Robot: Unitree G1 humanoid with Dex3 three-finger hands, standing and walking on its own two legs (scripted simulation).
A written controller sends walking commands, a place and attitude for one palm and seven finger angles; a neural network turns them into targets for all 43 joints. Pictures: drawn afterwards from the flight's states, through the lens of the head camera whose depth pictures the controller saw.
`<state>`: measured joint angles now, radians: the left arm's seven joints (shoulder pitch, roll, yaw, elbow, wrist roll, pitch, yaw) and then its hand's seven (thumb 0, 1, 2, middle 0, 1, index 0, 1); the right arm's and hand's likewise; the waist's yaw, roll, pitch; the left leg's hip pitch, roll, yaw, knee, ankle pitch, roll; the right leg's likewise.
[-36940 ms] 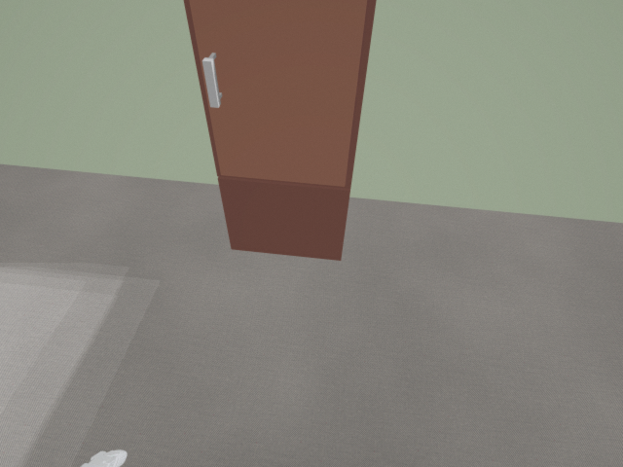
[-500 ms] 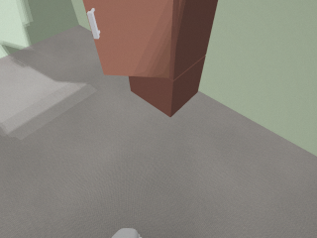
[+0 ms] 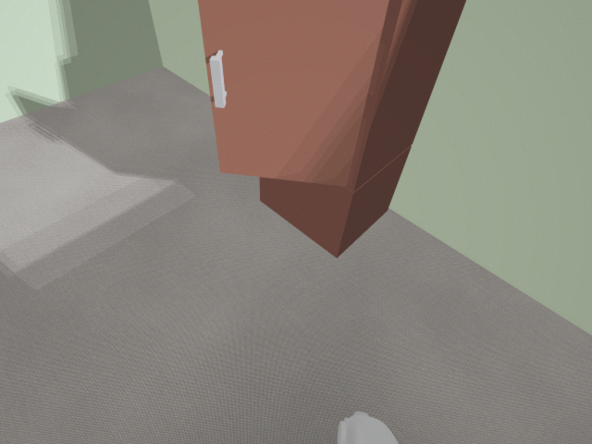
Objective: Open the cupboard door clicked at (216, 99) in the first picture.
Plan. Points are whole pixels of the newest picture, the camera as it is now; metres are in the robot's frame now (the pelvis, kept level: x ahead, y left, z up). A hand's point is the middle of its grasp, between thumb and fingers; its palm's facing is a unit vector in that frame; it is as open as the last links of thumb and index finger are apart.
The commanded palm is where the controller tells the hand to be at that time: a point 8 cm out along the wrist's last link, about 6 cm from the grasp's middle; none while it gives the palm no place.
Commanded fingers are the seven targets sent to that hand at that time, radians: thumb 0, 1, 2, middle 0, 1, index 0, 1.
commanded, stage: take the last steps up to it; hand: left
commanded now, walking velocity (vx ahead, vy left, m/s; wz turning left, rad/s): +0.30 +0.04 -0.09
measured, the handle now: (220, 78) +0.94 +0.26 +0.00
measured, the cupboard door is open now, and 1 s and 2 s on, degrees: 37 37 37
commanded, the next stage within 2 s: come to a stop and stand still in 0.80 s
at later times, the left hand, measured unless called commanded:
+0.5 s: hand (200, 393) +0.22 +0.17 -0.17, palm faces +0.04 -0.97 -0.23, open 7.0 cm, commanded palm none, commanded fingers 0.00 0.90 0.90 -0.20 -0.30 -0.20 -0.30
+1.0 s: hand (188, 317) +0.36 +0.22 -0.18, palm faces +0.01 -0.99 -0.16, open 7.4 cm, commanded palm none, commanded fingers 0.00 0.90 0.90 -0.20 -0.30 -0.20 -0.30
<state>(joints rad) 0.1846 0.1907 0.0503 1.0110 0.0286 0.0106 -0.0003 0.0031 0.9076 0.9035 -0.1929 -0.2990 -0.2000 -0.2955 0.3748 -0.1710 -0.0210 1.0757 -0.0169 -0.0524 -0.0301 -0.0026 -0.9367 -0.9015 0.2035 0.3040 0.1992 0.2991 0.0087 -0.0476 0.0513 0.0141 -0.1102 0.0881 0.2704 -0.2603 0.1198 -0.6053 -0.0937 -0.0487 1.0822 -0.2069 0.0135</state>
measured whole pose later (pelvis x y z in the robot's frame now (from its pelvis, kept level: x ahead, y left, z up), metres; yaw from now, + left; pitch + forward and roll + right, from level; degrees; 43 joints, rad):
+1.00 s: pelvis +0.34 +0.06 +0.00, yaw -3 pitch -1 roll +1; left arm 0.25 0.15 0.04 1.07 0.03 -0.01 0.02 0.00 0.91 0.90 -0.19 -0.30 -0.20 -0.30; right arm 0.16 -0.15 -0.03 1.01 -0.02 -0.06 -0.05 -0.03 -0.96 -0.90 0.21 0.30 0.20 0.30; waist 0.03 -0.04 0.09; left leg -0.22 -0.02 0.14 0.44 -0.21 0.07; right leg -0.45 -0.08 -0.05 0.96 -0.36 0.01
